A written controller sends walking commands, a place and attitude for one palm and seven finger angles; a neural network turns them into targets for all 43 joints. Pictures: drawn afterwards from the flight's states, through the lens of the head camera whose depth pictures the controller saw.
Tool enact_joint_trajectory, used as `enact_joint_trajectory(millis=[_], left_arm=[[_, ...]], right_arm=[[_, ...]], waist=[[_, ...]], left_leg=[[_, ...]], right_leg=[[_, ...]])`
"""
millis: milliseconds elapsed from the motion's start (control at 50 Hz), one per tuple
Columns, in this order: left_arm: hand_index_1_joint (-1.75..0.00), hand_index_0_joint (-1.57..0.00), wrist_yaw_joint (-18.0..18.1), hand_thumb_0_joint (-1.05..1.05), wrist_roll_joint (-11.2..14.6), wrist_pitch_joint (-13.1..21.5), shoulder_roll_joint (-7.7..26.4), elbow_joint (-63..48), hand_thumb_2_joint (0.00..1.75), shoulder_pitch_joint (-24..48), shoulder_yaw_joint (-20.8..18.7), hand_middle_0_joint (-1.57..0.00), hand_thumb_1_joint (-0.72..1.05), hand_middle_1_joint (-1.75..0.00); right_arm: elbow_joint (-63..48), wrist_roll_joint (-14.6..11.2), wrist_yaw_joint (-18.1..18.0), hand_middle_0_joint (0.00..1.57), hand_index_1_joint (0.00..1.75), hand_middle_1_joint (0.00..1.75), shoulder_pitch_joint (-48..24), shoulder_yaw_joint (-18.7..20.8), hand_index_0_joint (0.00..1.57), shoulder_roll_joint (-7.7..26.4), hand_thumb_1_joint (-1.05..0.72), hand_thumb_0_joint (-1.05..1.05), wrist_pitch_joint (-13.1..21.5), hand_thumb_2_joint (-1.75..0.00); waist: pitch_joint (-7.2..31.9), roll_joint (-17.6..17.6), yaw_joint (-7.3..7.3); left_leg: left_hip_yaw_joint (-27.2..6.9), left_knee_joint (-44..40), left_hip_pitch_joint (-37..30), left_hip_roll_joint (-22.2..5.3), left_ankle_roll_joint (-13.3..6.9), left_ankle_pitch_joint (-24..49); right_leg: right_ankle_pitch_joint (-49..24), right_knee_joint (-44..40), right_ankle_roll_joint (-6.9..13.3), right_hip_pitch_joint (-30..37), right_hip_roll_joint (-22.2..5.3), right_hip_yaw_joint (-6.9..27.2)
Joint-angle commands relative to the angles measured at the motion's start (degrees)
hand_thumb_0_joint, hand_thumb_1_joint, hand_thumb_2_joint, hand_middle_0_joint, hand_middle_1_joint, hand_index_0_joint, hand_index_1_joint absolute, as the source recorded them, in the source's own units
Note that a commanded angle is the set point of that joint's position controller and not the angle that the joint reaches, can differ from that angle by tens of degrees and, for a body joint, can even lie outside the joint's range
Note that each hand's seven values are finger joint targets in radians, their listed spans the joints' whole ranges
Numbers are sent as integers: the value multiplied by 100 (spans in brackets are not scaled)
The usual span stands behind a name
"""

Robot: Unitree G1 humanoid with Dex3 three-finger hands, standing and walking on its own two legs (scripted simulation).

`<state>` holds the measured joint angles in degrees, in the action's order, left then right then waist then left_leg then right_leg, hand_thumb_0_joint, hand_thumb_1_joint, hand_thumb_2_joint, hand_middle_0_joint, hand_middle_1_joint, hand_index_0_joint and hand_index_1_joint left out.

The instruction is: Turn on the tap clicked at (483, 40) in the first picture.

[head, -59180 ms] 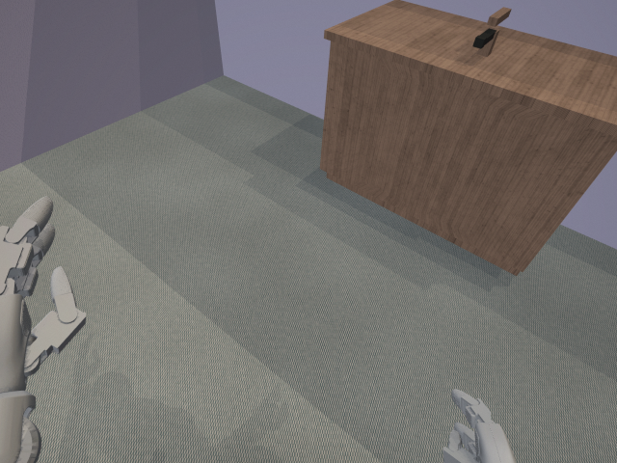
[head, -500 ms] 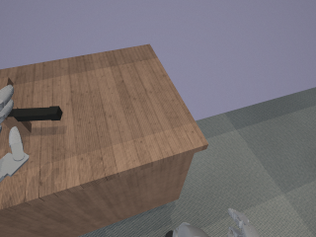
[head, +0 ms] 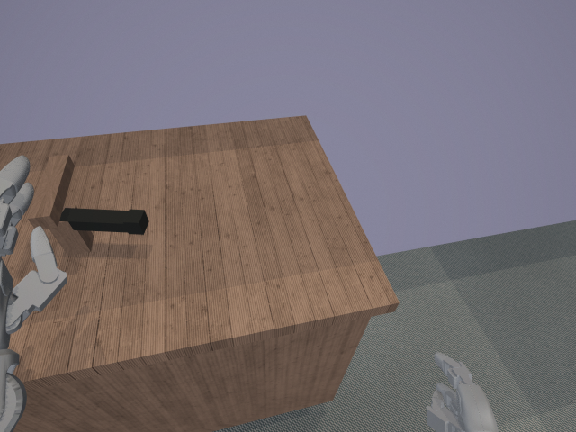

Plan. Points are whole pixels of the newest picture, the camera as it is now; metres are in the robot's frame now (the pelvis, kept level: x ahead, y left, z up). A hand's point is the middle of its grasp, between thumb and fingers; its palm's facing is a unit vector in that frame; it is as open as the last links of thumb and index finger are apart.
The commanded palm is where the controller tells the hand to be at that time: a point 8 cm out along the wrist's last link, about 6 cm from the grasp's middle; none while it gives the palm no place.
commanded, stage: come to a stop and stand still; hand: left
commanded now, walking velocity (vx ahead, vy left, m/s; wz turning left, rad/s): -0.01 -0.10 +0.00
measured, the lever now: (136, 222) +0.39 +0.28 +0.05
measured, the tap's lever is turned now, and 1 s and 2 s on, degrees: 75 75 75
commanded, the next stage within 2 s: look again from close up in 0.86 s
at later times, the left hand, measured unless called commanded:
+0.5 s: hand (62, 251) +0.25 +0.28 +0.17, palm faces +0.38 -0.84 -0.38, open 7.5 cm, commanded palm +0.19 +0.31 +0.18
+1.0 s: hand (38, 240) +0.26 +0.30 +0.17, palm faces +0.44 -0.79 -0.43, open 7.5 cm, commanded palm +0.18 +0.32 +0.18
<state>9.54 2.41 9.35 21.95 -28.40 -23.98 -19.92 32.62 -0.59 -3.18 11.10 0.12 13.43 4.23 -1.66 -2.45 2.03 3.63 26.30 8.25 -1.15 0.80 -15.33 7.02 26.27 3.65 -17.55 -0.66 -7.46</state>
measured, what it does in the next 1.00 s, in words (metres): stands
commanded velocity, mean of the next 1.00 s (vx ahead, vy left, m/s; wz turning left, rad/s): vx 0.00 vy -0.01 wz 0.00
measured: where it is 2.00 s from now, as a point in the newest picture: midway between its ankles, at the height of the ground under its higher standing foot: outside the picture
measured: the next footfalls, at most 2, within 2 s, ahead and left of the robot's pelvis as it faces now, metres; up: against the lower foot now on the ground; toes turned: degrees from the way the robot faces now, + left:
none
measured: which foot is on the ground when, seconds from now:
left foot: down 0.00-1.00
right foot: down 0.00-1.00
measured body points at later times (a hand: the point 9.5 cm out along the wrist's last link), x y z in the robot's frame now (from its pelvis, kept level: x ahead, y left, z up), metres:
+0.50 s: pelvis +0.03 +0.03 +0.00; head +0.04 +0.04 +0.45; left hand +0.22 +0.32 +0.19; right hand +0.18 -0.20 -0.08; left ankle -0.02 +0.13 -0.74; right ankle +0.09 -0.07 -0.74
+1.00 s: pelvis +0.03 +0.04 +0.00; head +0.05 +0.05 +0.45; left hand +0.23 +0.34 +0.20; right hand +0.21 -0.17 -0.08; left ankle -0.02 +0.13 -0.74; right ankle +0.09 -0.07 -0.74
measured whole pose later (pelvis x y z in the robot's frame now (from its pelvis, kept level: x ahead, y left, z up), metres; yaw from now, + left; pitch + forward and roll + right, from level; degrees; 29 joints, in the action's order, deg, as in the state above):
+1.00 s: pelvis +0.03 +0.04 +0.00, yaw +0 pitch -1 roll +0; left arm 6.0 -0.6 9.3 23.8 -23.0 -16.8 -20.8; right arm 32.8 0.4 -2.6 13.0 -0.8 10.3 6.5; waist -3.6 -0.8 3.7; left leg 3.9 28.4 7.7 0.1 -1.8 -19.3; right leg 8.9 26.6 1.1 -16.2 -1.6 -6.3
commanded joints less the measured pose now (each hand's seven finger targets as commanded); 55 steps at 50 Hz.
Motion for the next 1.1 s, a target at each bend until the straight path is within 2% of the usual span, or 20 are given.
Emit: enact_joint_trajectory(millis=[0, 40, 80, 120, 180, 300, 320, 420, 580, 600, 680, 740, 860, 920, 940, 960, 980, 1000, 1020, 1080], left_arm=[[-30, -20, 31, 0, -18, 264, 800, -1192, 90, 656, -510, -20, 90, -30], [-30, -20, 34, 0, -61, 258, 734, -1125, 90, 799, -419, -20, 90, -30], [-30, -20, 30, 0, -62, 220, 738, -1202, 90, 827, -405, -20, 90, -30], [-30, -20, 11, 0, -20, 228, 716, -1195, 90, 780, -402, -20, 90, -30], [-30, -20, 20, 0, -17, 227, 799, -1198, 90, 678, -514, -20, 90, -30], [-30, -20, 1, 0, 55, 268, 908, -1181, 90, 185, -725, -20, 90, -30], [-30, -20, -13, 0, 61, 273, 765, -1085, 90, 119, -633, -20, 90, -30], [-30, -20, -26, 0, 89, 284, 762, -1098, 90, -47, -671, -20, 90, -30], [-30, -20, 15, 0, 46, 312, 799, -1403, 90, 179, -589, -20, 90, -30], [-30, -20, 22, 0, 58, 331, 850, -1568, 90, 247, -614, -20, 90, -30], [-30, -20, 20, 0, 49, 328, 794, -1451, 90, 231, -593, -20, 90, -30], [-30, -20, 7, 0, 61, 313, 766, -1320, 90, 188, -591, -20, 90, -30], [-30, -20, -29, 0, 71, 236, 622, -1050, 90, 317, -457, -20, 90, -30], [-30, -20, -19, 0, 66, 253, 566, -1108, 90, 433, -378, -20, 90, -30], [-30, -20, -59, 0, -1085, 773, 4963, -1861, 90, 6479, -3521, -20, 90, -30], [-30, -20, -435, 0, -337, 558, 1612, 1293, 90, 3291, -1414, -20, 90, -30], [-30, -20, -401, 0, -210, 657, 1459, 381, 90, 2074, -1107, -20, 90, -30], [-30, -20, -399, 0, 5, 572, 575, 698, 90, 1609, -485, -20, 90, -30], [-30, -20, -396, 0, -13, 712, 829, -42, 90, 1819, -466, -20, 90, -30], [-30, -20, -408, 0, 1, 865, 532, -830, 90, 849, -100, -20, 90, -30]], right_arm=[[-863, -87, -25, 20, 30, 30, -528, 116, 20, 559, -90, 0, 318, -90], [-859, -76, -21, 20, 30, 30, -428, 128, 20, 565, -90, 0, 366, -90], [-855, -61, 1, 20, 30, 30, -372, 162, 20, 569, -90, 0, 420, -90], [-805, -34, 4, 20, 30, 30, -393, 129, 20, 530, -90, 0, 472, -90], [-769, -11, 49, 20, 30, 30, -285, 169, 20, 541, -90, 0, 499, -90], [-723, -20, 42, 20, 30, 30, -377, 134, 20, 491, -90, 0, 442, -90], [-743, 5, 37, 20, 30, 30, -324, 123, 20, 494, -90, 0, 419, -90], [-774, -14, 13, 20, 30, 30, -304, 175, 20, 534, -90, 0, 374, -90], [-817, -27, -16, 20, 30, 30, -355, 255, 20, 581, -90, 0, 368, -90], [-787, -41, -34, 20, 30, 30, -446, 235, 20, 554, -90, 0, 370, -90], [-836, -20, -18, 20, 30, 30, -374, 277, 20, 573, -90, 0, 350, -90], [-840, -18, -15, 20, 30, 30, -408, 254, 20, 563, -90, 0, 315, -90], [-830, -27, -11, 20, 30, 30, -383, 213, 20, 554, -90, 0, 273, -90], [-802, -12, -32, 20, 30, 30, -409, 171, 20, 542, -90, 0, 283, -90], [-598, 304, -16, 20, 30, 30, 507, 152, 20, 635, -90, 0, 666, -90], [-290, 72, 77, 20, 30, 30, 11, 98, 20, 10, -90, 0, 719, -90], [-718, 88, 108, 20, 30, 30, 222, 187, 20, 207, -90, 0, 804, -90], [-701, -64, 207, 20, 30, 30, -184, 199, 20, 372, -90, 0, 805, -90], [-732, -15, 257, 20, 30, 30, -61, 252, 20, 523, -90, 0, 762, -90], [-836, -8, 451, 20, 30, 30, -240, 258, 20, 515, -90, 0, 811, -90]], waist=[[280, 1082, -36], [271, 949, -27], [390, 604, -30], [405, 557, -59], [514, 280, -68], [605, 490, -94], [598, 501, -100], [730, 385, -116], [779, 703, -100], [767, 910, -122], [750, 766, -92], [637, 771, -82], [448, 472, -109], [469, 591, -111], [-277, 116, -74], [986, 50, 37], [621, 114, 84], [976, 1032, -39], [1077, 1351, -45], [1028, 1084, 64]], left_leg=[[-660, -1131, 1402, -708, -401, -706], [-697, -1166, 1700, -726, -388, -748], [-626, -969, 1477, -650, -327, -348], [-580, -902, 1328, -573, -283, -258], [-472, -615, 1020, -367, -197, -27], [-484, -756, 740, -374, -176, 287], [-479, -785, 831, -393, -178, 268], [-471, -714, 683, -425, -148, 745], [-498, -619, 524, -501, -29, 1546], [-491, -654, 410, -486, -3, 1713], [-513, -576, 477, -530, 98, 2057], [-558, -684, 545, -566, 119, 1980], [-526, -826, 807, -503, -50, 866], [-524, -906, 781, -471, -95, 595], [-272, 134, 1933, -600, -367, 1468], [-375, -41, 726, -236, -225, 1596], [-282, -121, 429, -266, -36, 1634], [-51, -325, -146, -237, 96, 1810], [-186, -347, 71, -306, 59, 1952], [-307, -576, 660, -425, -144, 1404]], right_leg=[[806, -213, -354, 1240, -355, 1014], [642, -49, -370, 1503, -270, 882], [211, -154, -355, 1550, -286, 929], [147, -257, -351, 1463, -302, 937], [47, -608, -242, 1441, -452, 1211], [-251, -570, -221, 1459, -406, 1094], [-237, -553, -241, 1509, -403, 1029], [-896, -378, -222, 1626, -413, 952], [-1564, -40, -180, 1654, -427, 848], [-1588, 26, -189, 1571, -396, 830], [-1675, 101, -147, 1643, -398, 764], [-1341, 113, -186, 1551, -340, 696], [-945, -162, -221, 1515, -363, 856], [-638, -221, -249, 1439, -337, 867], [-568, 278, -280, 1292, -107, 806], [-997, 38, 191, 1030, -605, 996], [-1962, -283, 97, 1156, -528, 1520], [-1851, 143, 84, 1272, -553, 1219], [-1521, 238, -41, 1358, -517, 1060], [-1053, 253, -171, 1918, -433, 992]])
